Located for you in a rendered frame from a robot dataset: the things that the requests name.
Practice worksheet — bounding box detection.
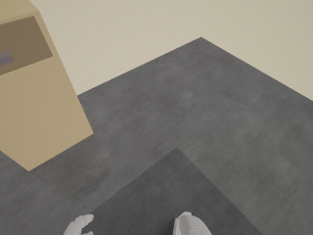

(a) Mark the left robot hand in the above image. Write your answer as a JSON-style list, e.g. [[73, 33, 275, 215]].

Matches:
[[63, 214, 94, 235]]

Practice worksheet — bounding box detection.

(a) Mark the right robot thigh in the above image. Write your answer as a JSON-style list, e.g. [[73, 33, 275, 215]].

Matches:
[[174, 214, 212, 235]]

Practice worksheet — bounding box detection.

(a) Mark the drawer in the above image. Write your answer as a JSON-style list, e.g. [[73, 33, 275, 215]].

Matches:
[[0, 16, 53, 75]]

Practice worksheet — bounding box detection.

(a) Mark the cabinet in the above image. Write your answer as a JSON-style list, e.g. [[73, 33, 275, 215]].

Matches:
[[0, 0, 94, 171]]

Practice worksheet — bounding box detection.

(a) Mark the handle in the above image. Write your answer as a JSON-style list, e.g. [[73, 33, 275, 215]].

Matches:
[[0, 49, 15, 67]]

